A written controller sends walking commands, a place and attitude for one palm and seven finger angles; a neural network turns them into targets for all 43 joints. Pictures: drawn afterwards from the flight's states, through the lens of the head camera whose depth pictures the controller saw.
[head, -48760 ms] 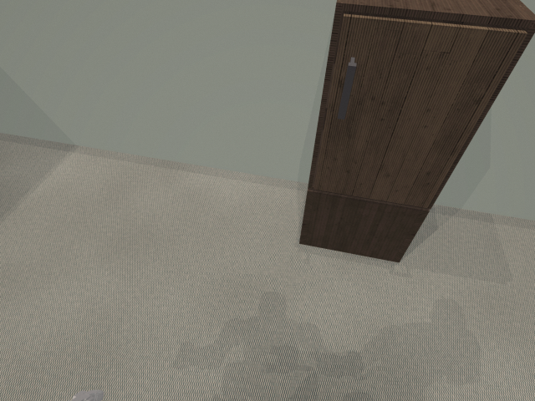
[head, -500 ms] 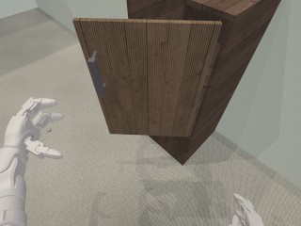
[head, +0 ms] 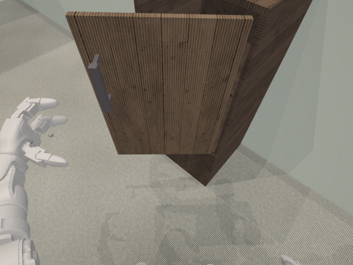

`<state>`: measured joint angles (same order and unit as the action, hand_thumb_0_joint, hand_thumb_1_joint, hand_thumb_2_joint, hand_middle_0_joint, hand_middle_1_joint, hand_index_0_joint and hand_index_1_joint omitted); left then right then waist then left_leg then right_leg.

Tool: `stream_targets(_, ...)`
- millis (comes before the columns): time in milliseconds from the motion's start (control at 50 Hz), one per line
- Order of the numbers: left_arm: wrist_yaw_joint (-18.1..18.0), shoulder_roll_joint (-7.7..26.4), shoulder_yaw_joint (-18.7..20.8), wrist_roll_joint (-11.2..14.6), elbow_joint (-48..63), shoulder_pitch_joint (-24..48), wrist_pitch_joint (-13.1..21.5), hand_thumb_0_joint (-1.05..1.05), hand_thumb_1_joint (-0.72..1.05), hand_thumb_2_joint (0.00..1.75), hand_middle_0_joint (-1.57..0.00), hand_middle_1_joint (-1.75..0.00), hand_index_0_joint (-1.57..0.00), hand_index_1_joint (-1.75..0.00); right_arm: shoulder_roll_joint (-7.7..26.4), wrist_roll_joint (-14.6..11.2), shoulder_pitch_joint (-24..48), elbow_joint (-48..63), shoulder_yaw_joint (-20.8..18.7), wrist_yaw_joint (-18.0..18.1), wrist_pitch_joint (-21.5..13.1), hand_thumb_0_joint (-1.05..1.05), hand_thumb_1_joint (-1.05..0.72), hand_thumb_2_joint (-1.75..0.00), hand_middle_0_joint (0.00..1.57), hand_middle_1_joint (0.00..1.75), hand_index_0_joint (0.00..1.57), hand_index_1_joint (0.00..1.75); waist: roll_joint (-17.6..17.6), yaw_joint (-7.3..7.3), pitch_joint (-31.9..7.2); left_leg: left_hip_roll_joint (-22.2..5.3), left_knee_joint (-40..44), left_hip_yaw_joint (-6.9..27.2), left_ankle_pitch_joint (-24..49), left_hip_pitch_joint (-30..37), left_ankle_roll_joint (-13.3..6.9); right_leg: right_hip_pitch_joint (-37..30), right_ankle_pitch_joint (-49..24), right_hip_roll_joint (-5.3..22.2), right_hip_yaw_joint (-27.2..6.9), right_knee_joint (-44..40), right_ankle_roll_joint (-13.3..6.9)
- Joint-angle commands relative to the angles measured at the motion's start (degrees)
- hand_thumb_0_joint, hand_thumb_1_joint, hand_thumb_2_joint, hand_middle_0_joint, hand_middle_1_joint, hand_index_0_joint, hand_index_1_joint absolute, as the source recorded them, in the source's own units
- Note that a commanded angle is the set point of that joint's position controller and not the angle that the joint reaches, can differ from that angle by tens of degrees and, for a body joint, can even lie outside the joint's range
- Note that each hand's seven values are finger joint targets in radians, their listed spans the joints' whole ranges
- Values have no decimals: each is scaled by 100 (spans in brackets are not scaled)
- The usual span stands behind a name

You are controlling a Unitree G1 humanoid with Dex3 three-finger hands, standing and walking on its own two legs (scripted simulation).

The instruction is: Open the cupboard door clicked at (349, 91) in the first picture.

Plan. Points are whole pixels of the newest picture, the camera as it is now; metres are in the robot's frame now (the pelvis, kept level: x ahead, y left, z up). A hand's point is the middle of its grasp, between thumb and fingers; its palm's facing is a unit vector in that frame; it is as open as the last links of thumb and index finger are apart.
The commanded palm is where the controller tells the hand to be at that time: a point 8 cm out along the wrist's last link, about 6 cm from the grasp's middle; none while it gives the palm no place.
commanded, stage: move the hooked fingers beside the handle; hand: left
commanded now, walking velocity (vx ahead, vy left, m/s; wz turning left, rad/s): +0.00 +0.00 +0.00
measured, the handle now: (102, 84) +0.55 +0.21 +0.07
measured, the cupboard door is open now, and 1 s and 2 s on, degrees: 42 42 42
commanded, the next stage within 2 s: slide the fingers in behind the handle in 1.68 s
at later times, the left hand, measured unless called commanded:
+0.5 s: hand (65, 110) +0.44 +0.27 +0.08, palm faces +0.04 -1.00 +0.00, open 14.0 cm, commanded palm +0.42 +0.32 +0.08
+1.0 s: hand (76, 93) +0.50 +0.26 +0.09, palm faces +0.04 -1.00 -0.01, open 14.0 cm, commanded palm +0.47 +0.31 +0.07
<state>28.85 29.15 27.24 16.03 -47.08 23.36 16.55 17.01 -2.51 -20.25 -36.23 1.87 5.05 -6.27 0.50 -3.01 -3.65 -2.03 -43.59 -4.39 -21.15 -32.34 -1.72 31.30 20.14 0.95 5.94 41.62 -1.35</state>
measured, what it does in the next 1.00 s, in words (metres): stands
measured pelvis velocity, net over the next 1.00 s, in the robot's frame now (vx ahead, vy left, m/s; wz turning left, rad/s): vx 0.00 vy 0.01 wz -0.04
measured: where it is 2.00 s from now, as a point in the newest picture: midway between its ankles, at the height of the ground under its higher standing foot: outside the picture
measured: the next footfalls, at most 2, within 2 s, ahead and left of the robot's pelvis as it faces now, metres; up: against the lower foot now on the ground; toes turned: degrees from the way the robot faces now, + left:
none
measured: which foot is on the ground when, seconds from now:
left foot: down 0.00-1.00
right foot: down 0.00-1.00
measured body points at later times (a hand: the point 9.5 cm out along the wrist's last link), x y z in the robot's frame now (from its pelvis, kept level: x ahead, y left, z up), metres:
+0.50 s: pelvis +0.00 +0.02 -0.01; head +0.08 +0.04 +0.43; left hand +0.43 +0.33 +0.09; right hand +0.03 -0.26 -0.12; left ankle +0.00 +0.10 -0.71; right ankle +0.00 -0.11 -0.71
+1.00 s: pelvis +0.00 +0.01 -0.02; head +0.12 +0.03 +0.42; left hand +0.49 +0.31 +0.09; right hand -0.01 -0.26 -0.12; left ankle +0.00 +0.10 -0.71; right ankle +0.00 -0.11 -0.71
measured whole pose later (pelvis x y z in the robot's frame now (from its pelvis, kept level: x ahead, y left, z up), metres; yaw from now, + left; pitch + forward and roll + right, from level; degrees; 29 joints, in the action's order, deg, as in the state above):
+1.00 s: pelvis +0.00 +0.01 -0.02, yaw -2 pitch +18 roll -2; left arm 23.4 39.3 29.1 7.3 -69.8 48.9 19.5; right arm 16.7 -0.5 -24.5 -35.3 2.7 2.8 4.1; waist 0.5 -9.6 -4.8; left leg -3.5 -49.8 -5.1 -23.6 -44.3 -2.5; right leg 42.9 20.8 -0.2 4.9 45.7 -0.7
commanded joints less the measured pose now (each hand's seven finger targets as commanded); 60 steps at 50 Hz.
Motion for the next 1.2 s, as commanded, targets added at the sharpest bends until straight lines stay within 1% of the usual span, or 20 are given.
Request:
stream_targets(0, -99, 1590, 130, 6, 840, 2427, 400, 0, -50, 30, -30, -120, -30, -120, 891, 5, -150, 596, -328, 72, -189, 0, -90, -90, 20, 30, 20, 30, 387, -104, -1517, 123, 498, 531, 1354, 909, -16, -360, -1306, -175, -396, -448, 8)
stream_targets(40, -144, 1860, 291, -45, 605, 2737, 455, 0, -50, 30, -30, -120, -30, -120, 930, 26, -227, 535, -323, 68, -127, 0, -90, -90, 20, 30, 20, 30, 305, -89, -1632, 118, 463, 541, 1322, 830, -20, -424, -1288, -181, -427, -406, 3)
stream_targets(100, -214, 1768, 133, -185, 539, 3024, 555, 0, -50, 30, -30, -120, -30, -120, 899, 53, -279, 516, -323, 39, -72, 0, -90, -90, 20, 30, 20, 30, 701, -104, -1905, 101, 395, 600, 1581, 1103, 28, -229, -1338, -182, -375, -305, -22)
stream_targets(180, -290, 1656, 0, -245, 240, 3299, 596, 0, -50, 30, -30, -120, -30, -120, 919, 71, -357, 506, -318, -13, 44, 0, -90, -90, 20, 30, 20, 30, 615, -167, -1908, 44, 357, 707, 1698, 1189, 69, 49, -1246, -211, -302, -237, -20)
stream_targets(300, -417, 1975, 214, -360, -175, 3516, 590, 0, -50, 30, -30, -120, -30, -120, 969, 104, -512, 500, -332, -51, 240, 0, -90, -90, 20, 30, 20, 30, 428, -184, -1978, 24, 273, 681, 1792, 942, 57, 34, -1357, -225, -304, -149, 3)
stream_targets(440, -473, 2161, 271, -457, -222, 4079, 772, 0, -50, 30, -30, -120, -30, -120, 1007, 148, -740, 418, -353, -71, 422, 0, -90, -90, 20, 30, 20, 30, 732, -268, -2370, -26, 140, 765, 2203, 1238, 103, 239, -1382, -276, -302, -61, -6)
stream_targets(520, -474, 1817, -13, -479, -472, 4209, 717, 0, -50, 30, -30, -120, -30, -120, 985, 161, -820, 345, -355, -90, 511, 0, -90, -90, 20, 30, 20, 30, 693, -396, -2179, -49, 93, 783, 2241, 1220, 92, 474, -1324, -286, -268, -73, -1)
stream_targets(540, -496, 2084, 140, -531, -571, 4255, 696, 0, -50, 30, -30, -120, -30, -120, 1025, 156, -853, 319, -351, -82, 549, 0, -90, -90, 20, 30, 20, 30, 734, -362, -2150, -48, 107, 780, 2130, 1111, 101, 473, -1272, -287, -279, -66, -3)
stream_targets(580, -553, 1927, -67, -585, -715, 4552, 657, 0, -50, 30, -30, -120, -30, -120, 1020, 159, -870, 301, -333, -77, 588, 0, -90, -90, 20, 30, 20, 30, 697, -489, -1999, -44, 122, 808, 1866, 1003, 85, 633, -1123, -277, -266, -77, 6)
stream_targets(620, -632, 2045, 0, -616, -739, 4791, 688, 0, -50, 30, -30, -120, -30, -120, 1038, 183, -952, 268, -333, -78, 607, 0, -90, -90, 20, 30, 20, 30, 652, -535, -2084, -38, 70, 812, 1818, 992, 62, 641, -1111, -289, -285, -55, -1)
stream_targets(660, -682, 2496, 293, -686, -733, 4829, 742, 0, -50, 30, -30, -120, -30, -120, 1073, 195, -1009, 287, -328, -81, 646, 0, -90, -90, 20, 30, 20, 30, 735, -456, -2424, -15, 16, 779, 1949, 929, 70, 406, -1284, -284, -336, 2, 9)
stream_targets(720, -699, 2389, 224, -740, -713, 4797, 804, 0, -50, 30, -30, -120, -30, -120, 1029, 225, -1096, 303, -328, -125, 702, 0, -90, -90, 20, 30, 20, 30, 918, -449, -2630, -34, -98, 763, 2429, 1111, 83, 440, -1530, -309, -323, 84, 2)
stream_targets(800, -667, 2606, 288, -806, -1234, 4858, 638, 0, -50, 30, -30, -120, -30, -120, 1069, 209, -1147, 310, -298, -131, 823, 0, -90, -90, 20, 30, 20, 30, 627, -540, -2265, -19, -108, 676, 1994, 561, 10, 370, -1513, -316, -368, 37, 43)
stream_targets(860, -631, 2878, 455, -844, -1022, 4898, 675, 0, -50, 30, -30, -120, -30, -120, 1065, 223, -1225, 364, -305, -133, 878, 0, -90, -90, 20, 30, 20, 30, 879, -488, -2706, -11, -202, 619, 2351, 718, 2, 184, -1861, -323, -424, 89, 42)
stream_targets(940, -498, 2631, 319, -774, -1169, 4503, 645, 0, -50, 30, -30, -120, -30, -120, 1039, 203, -1223, 445, -307, -159, 947, 0, -90, -90, 20, 30, 20, 30, 696, -503, -2456, -22, -186, 563, 2299, 547, -21, 171, -1914, -352, -405, 77, 52)
stream_targets(980, -465, 2783, 451, -711, -1142, 4569, 614, 0, -50, 30, -30, -120, -30, -120, 1077, 196, -1237, 449, -332, -150, 972, 0, -90, -90, 20, 30, 20, 30, 510, -522, -2447, -6, -184, 518, 2027, 343, -62, 56, -1869, -352, -455, 26, 80)
stream_targets(1060, -423, 2824, 471, -719, -689, 4659, 722, 0, -50, 30, -30, -120, -30, -120, 1026, 202, -1222, 473, -342, -155, 994, 0, -90, -90, 20, 30, 20, 30, 949, -479, -2754, -9, -236, 536, 2396, 723, -38, 99, -2033, -362, -443, 89, 56)
stream_targets(1120, -385, 2667, 364, -631, -768, 4743, 735, 0, -50, 30, -30, -120, -30, -120, 1027, 190, -1204, 428, -330, -144, 1006, 0, -90, -90, 20, 30, 20, 30, 822, -572, -2475, -11, -234, 539, 2215, 631, -66, 193, -1922, -381, -439, 38, 44)
stream_targets(1140, -389, 2850, 511, -658, -869, 4672, 711, 0, -50, 30, -30, -120, -30, -120, 1060, 193, -1210, 410, -348, -130, 999, 0, -90, -90, 20, 30, 20, 30, 739, -536, -2511, -11, -228, 551, 2142, 580, -62, 163, -1865, -378, -443, 34, 54)
stream_targets(1180, -383, 2671, 273, -705, -1021, 4840, 637, 0, -50, 30, -30, -120, -30, -120, 1035, 179, -1171, 385, -301, -123, 1006, 0, -90, -90, 20, 30, 20, 30, 906, -626, -2222, 4, -212, 552, 1881, 466, -61, 367, -1645, -361, -442, 2, 56)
